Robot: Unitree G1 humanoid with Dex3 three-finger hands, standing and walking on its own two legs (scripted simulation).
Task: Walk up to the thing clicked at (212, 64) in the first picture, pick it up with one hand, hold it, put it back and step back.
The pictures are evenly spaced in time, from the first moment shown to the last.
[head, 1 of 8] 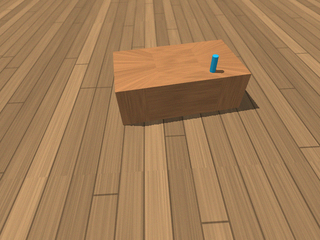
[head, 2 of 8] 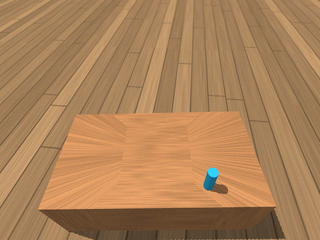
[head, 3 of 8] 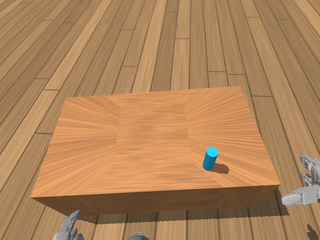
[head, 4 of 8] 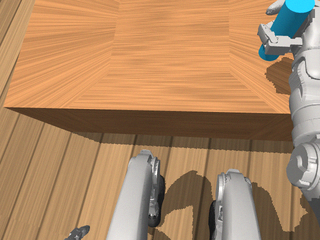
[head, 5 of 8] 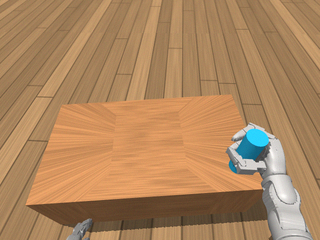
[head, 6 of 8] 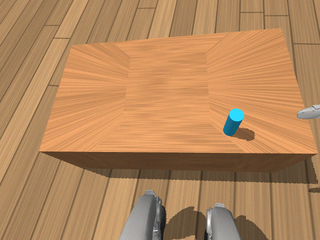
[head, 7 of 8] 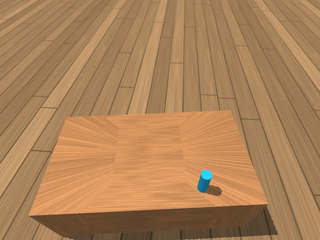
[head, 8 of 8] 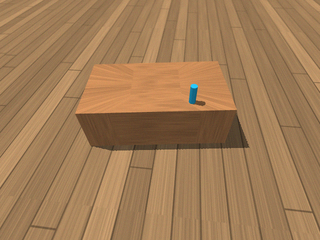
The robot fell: no
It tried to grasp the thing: yes
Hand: right
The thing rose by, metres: 0.37
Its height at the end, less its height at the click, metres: +0.00
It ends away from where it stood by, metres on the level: 0.01
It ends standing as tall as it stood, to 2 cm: yes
